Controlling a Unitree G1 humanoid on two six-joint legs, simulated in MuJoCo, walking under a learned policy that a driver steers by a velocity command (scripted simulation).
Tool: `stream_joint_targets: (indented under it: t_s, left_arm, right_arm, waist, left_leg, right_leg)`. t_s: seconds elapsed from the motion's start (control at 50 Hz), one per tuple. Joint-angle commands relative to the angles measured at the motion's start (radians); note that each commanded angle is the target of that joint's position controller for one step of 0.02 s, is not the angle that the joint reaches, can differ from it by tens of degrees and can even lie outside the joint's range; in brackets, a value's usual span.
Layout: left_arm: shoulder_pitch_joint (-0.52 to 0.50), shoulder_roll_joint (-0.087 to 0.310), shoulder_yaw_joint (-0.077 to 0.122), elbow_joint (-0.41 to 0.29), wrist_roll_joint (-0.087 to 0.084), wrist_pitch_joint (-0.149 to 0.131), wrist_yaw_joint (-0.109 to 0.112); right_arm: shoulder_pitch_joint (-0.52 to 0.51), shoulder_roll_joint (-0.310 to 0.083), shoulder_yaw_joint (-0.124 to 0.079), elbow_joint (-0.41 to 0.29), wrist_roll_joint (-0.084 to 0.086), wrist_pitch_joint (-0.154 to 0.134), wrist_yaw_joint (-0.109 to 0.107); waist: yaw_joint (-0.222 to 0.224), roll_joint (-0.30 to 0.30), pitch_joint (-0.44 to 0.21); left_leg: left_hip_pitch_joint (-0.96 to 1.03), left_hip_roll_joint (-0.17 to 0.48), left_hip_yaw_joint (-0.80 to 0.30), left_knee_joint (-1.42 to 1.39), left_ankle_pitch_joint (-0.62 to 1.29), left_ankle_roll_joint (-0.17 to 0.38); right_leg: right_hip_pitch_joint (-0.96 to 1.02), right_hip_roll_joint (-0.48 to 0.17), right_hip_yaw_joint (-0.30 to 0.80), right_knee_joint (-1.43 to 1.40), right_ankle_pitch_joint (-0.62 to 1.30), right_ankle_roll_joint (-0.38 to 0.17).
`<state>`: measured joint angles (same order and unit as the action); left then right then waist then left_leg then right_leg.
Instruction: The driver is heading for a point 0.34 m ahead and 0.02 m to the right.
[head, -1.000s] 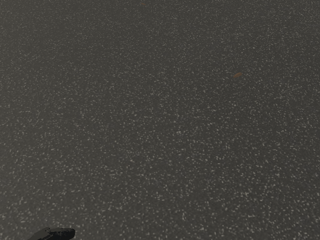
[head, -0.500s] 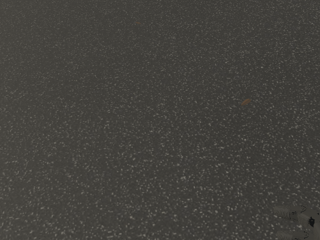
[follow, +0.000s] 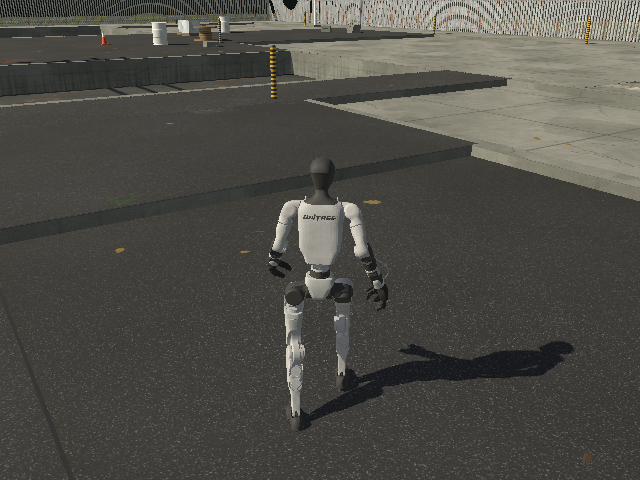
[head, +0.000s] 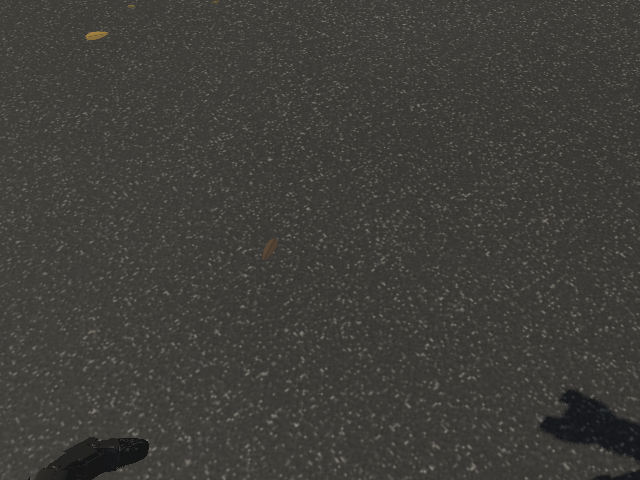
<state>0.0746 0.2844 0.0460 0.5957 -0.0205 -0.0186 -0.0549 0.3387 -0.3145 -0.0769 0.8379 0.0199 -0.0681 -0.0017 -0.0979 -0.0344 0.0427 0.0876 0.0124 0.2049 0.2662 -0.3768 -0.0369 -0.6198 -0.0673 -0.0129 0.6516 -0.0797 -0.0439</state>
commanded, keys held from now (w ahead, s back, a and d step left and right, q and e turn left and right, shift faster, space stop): w+e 0.16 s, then no key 0.84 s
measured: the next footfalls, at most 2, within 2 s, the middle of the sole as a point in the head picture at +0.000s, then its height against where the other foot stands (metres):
right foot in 0.04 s outside the picture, level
left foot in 0.50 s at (291, 479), level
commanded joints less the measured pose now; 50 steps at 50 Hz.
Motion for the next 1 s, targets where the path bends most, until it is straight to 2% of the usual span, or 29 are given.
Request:
stream_joint_targets:
  t_s: [0.02,0.04,0.06,0.08,0.1,0.12,0.14,0.16,0.18,0.2,0.24,0.28,0.34,0.4,0.48,0.5,0.52,0.54,0.56,0.58,0.6,0.66,0.7,0.74,0.78,0.8,0.84,0.9,1.0]
  left_arm:
    - [0.08,0.131,0.055,-0.066,0.006,-0.004,-0.002]
    - [0.25,0.184,0.087,-0.021,0.002,0.003,0.01]
    - [0.385,0.272,0.114,0.006,-0.007,0.015,0.033]
    - [0.33,0.342,0.111,-0.023,-0.009,-0.001,0.028]
    - [0.348,0.239,0.086,-0.036,-0.005,-0.015,0.021]
    - [0.31,0.208,0.073,-0.025,0.003,-0.028,0.02]
    - [0.251,0.19,0.067,-0.028,0.003,-0.034,0.021]
    - [0.195,0.168,0.06,-0.037,0.009,-0.035,0.024]
    - [0.152,0.148,0.051,-0.053,0.026,-0.036,0.029]
    - [0.131,0.139,0.048,-0.053,0.029,-0.039,0.033]
    - [0.137,0.147,0.048,-0.028,0.028,-0.044,0.043]
    - [0.155,0.157,0.049,0.0,0.024,-0.039,0.057]
    - [0.184,0.15,0.046,0.034,0.015,-0.022,0.072]
    - [0.218,0.148,0.042,0.071,0.018,-0.014,0.075]
    - [0.195,0.127,0.033,0.101,0.017,-0.009,0.073]
    - [0.2,0.115,0.029,0.105,0.018,-0.01,0.073]
    - [0.275,0.09,0.021,0.098,0.039,-0.018,0.07]
    - [0.379,0.059,0.007,0.129,0.035,-0.021,0.071]
    - [0.349,0.091,0.009,0.132,0.029,-0.007,0.071]
    - [0.292,0.129,0.021,0.117,0.016,0.014,0.072]
    - [0.246,0.127,0.026,0.115,0.011,0.04,0.078]
    - [0.244,0.086,0.023,0.135,0.017,0.082,0.089]
    - [0.282,0.057,0.018,0.174,0.025,0.073,0.087]
    - [0.298,0.048,0.02,0.203,0.036,0.065,0.079]
    - [0.233,0.087,0.02,0.169,0.054,0.061,0.084]
    - [0.213,0.127,0.031,0.187,0.044,0.056,0.085]
    - [0.175,0.068,0.016,0.187,0.046,0.032,0.085]
    - [0.194,0.069,0.016,0.207,0.036,0.003,0.086]
    - [0.232,0.065,0.012,0.245,0.029,0.002,0.088]
  right_arm:
    - [-0.054,-0.216,-0.052,-0.061,0.015,0.006,-0.012]
    - [-0.054,-0.196,-0.044,-0.066,0.014,0.009,-0.016]
    - [-0.014,-0.122,-0.015,-0.086,-0.027,0.004,-0.016]
    - [0.06,-0.026,0.022,-0.142,-0.044,-0.024,0.002]
    - [-0.075,-0.134,0.0,-0.145,-0.007,-0.05,0.014]
    - [-0.146,-0.151,-0.004,-0.174,0.019,-0.064,0.018]
    - [-0.153,-0.133,0.001,-0.167,0.003,-0.07,0.009]
    - [-0.144,-0.134,-0.003,-0.16,-0.02,-0.068,0.002]
    - [-0.12,-0.137,-0.006,-0.15,-0.023,-0.056,0.002]
    - [-0.102,-0.131,-0.007,-0.141,-0.028,-0.043,0.001]
    - [-0.086,-0.1,0.0,-0.126,-0.037,-0.023,-0.004]
    - [-0.128,-0.067,0.012,-0.136,-0.041,-0.015,-0.007]
    - [-0.224,-0.039,0.027,-0.149,-0.033,-0.019,0.006]
    - [-0.275,-0.053,0.024,-0.158,-0.027,-0.026,0.024]
    - [-0.23,-0.091,0.005,-0.147,-0.046,-0.036,0.032]
    - [-0.19,-0.103,0.002,-0.135,-0.055,-0.041,0.027]
    - [-0.185,-0.159,-0.005,-0.148,-0.071,-0.045,0.02]
    - [-0.147,-0.126,0.004,-0.145,-0.074,-0.03,0.013]
    - [-0.1,-0.044,0.022,-0.123,-0.051,-0.013,0.015]
    - [-0.11,-0.024,0.035,-0.111,-0.032,-0.002,0.02]
    - [-0.15,-0.033,0.035,-0.112,-0.027,0.01,0.022]
    - [-0.303,-0.069,0.026,-0.132,-0.041,0.036,0.018]
    - [-0.314,-0.067,0.024,-0.124,-0.041,0.049,0.011]
    - [-0.293,-0.05,0.029,-0.106,-0.028,0.052,0.004]
    - [-0.258,-0.024,0.041,-0.082,-0.035,0.047,0.007]
    - [-0.253,-0.025,0.036,-0.087,-0.037,0.047,0.008]
    - [-0.268,-0.023,0.036,-0.076,-0.039,0.043,0.002]
    - [-0.238,-0.018,0.035,-0.041,-0.032,0.043,-0.006]
    - [-0.237,-0.019,0.031,0.005,-0.024,0.051,-0.007]
  waist:
    - [0.134,0.125,-0.076]
    - [0.221,0.098,-0.162]
    - [0.248,-0.074,-0.257]
    - [0.134,-0.258,-0.396]
    - [0.225,-0.104,-0.392]
    - [0.212,-0.075,-0.239]
    - [0.166,0.016,-0.163]
    - [0.126,0.021,-0.118]
    - [0.091,-0.009,-0.101]
    - [0.075,-0.014,-0.097]
    - [0.063,-0.002,-0.096]
    - [0.073,-0.013,-0.091]
    - [0.121,-0.037,-0.103]
    - [0.148,-0.047,-0.104]
    - [0.105,-0.05,-0.097]
    - [0.086,-0.023,-0.116]
    - [0.131,0.075,-0.198]
    - [0.128,0.188,-0.319]
    - [0.083,0.246,-0.367]
    - [0.079,0.186,-0.313]
    - [0.086,0.142,-0.241]
    - [0.134,0.183,-0.102]
    - [0.144,0.193,-0.117]
    - [0.15,0.167,-0.137]
    - [0.117,0.094,-0.087]
    - [0.077,-0.025,-0.041]
    - [0.08,-0.035,-0.03]
    - [0.085,-0.012,-0.051]
    - [0.098,0.013,-0.068]
  left_leg:
    - [-0.026,0.245,-0.032,0.222,1.031,0.129]
    - [-0.133,0.21,-0.005,0.439,1.008,0.097]
    - [-0.41,0.151,0.001,0.771,0.506,0.051]
    - [-0.777,-0.046,-0.17,1.058,-0.236,0.012]
    - [-0.874,-0.003,-0.309,1.116,-0.188,0.03]
    - [-0.922,0.03,-0.291,1.073,-0.086,0.049]
    - [-0.875,0.07,-0.29,0.994,-0.005,0.049]
    - [-0.81,0.094,-0.29,0.916,0.04,0.038]
    - [-0.743,0.111,-0.291,0.894,0.068,0.027]
    - [-0.706,0.111,-0.28,0.87,0.071,0.009]
    - [-0.664,0.094,-0.249,0.807,0.104,-0.026]
    - [-0.653,0.075,-0.231,0.691,0.208,-0.042]
    - [-0.577,0.037,-0.218,0.455,0.433,-0.031]
    - [-0.545,0.018,-0.238,0.339,0.508,-0.01]
    - [-0.488,0.004,-0.243,0.205,0.429,0.058]
    - [-0.385,0.02,-0.247,0.142,0.629,0.082]
    - [-0.184,0.138,-0.35,0.212,1.009,0.144]
    - [0.025,0.279,-0.496,0.254,1.159,0.295]
    - [0.042,0.358,-0.617,0.203,1.075,0.367]
    - [-0.024,0.351,-0.655,0.151,0.807,0.348]
    - [-0.103,0.323,-0.64,0.109,0.568,0.309]
    - [-0.373,0.214,-0.506,-0.003,0.165,0.217]
    - [-0.43,0.159,-0.415,0.002,0.126,0.195]
    - [-0.456,0.131,-0.367,0.022,0.014,0.164]
    - [-0.482,0.087,-0.335,0.062,-0.117,0.084]
    - [-0.401,0.03,-0.266,0.09,-0.053,0.054]
    - [-0.3,0.026,-0.257,0.166,0.088,0.053]
    - [-0.29,0.026,-0.253,0.201,0.245,0.074]
    - [-0.265,0.025,-0.248,0.225,0.385,0.071]
  right_leg:
    - [0.223,0.1,-0.091,-0.041,-0.098,-0.07]
    - [0.475,0.135,-0.083,-0.09,-0.042,-0.11]
    - [0.782,-0.04,0.187,-0.094,-0.001,-0.178]
    - [1.028,-0.252,0.772,-0.25,-0.267,-0.366]
    - [1.007,-0.251,0.791,-0.345,-0.352,-0.325]
    - [0.882,-0.223,0.658,-0.362,-0.284,-0.286]
    - [0.737,-0.18,0.554,-0.363,-0.173,-0.26]
    - [0.618,-0.145,0.471,-0.371,-0.052,-0.245]
    - [0.536,-0.128,0.416,-0.385,0.105,-0.24]
    - [0.488,-0.12,0.372,-0.389,0.264,-0.244]
    - [0.415,-0.1,0.262,-0.376,0.523,-0.242]
    - [0.386,-0.063,0.184,-0.366,0.609,-0.215]
    - [0.387,-0.015,0.126,-0.347,0.529,-0.156]
    - [0.45,-0.056,0.175,-0.326,0.43,-0.146]
    - [0.534,-0.081,0.245,-0.181,0.409,-0.121]
    - [0.518,-0.033,0.228,-0.11,0.388,-0.087]
    - [0.424,0.044,0.211,0.0,0.212,-0.041]
    - [0.283,0.106,0.179,0.173,-0.122,0.026]
    - [0.222,0.12,0.154,0.304,-0.564,0.073]
    - [0.18,0.092,0.17,0.349,-0.638,0.089]
    - [0.157,0.069,0.157,0.375,-0.606,0.105]
    - [0.273,0.032,0.102,0.161,-0.469,0.116]
    - [0.405,0.051,0.057,0.003,-0.292,0.101]
    - [0.506,0.068,0.024,-0.135,-0.123,0.073]
    - [0.475,-0.02,0.123,-0.223,-0.145,0.023]
    - [0.316,-0.008,0.129,-0.231,-0.35,-0.007]
    - [0.242,-0.001,0.126,-0.275,-0.371,0.012]
    - [0.304,0.007,0.111,-0.241,-0.186,0.037]
    - [0.354,0.018,0.093,-0.214,-0.052,0.035]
